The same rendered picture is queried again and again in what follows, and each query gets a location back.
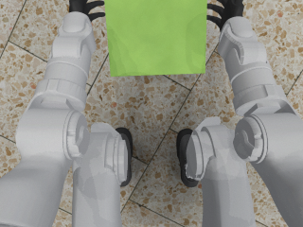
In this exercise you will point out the left robot forearm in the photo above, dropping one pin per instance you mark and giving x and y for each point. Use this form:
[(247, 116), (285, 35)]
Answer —
[(67, 68)]

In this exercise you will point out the robot right shin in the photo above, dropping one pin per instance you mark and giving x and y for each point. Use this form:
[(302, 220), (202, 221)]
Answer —
[(209, 121)]

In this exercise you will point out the right robot forearm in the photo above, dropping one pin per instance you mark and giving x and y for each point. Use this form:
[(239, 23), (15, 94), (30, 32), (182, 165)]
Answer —
[(249, 71)]

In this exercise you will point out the robot right hand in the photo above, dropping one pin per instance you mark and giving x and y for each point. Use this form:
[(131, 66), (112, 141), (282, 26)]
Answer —
[(230, 9)]

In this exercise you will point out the robot left hand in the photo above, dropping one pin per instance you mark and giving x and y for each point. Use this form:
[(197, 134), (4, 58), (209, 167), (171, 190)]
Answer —
[(84, 7)]

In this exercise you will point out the carton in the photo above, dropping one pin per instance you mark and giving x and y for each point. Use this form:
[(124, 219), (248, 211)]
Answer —
[(156, 37)]

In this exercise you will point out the left robot upper arm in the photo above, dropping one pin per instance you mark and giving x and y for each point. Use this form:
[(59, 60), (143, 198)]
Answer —
[(49, 140)]

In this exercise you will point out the right robot upper arm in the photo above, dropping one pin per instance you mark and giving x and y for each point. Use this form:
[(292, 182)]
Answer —
[(273, 144)]

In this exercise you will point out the robot right foot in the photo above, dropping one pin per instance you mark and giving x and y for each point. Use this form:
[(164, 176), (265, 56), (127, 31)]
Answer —
[(181, 148)]

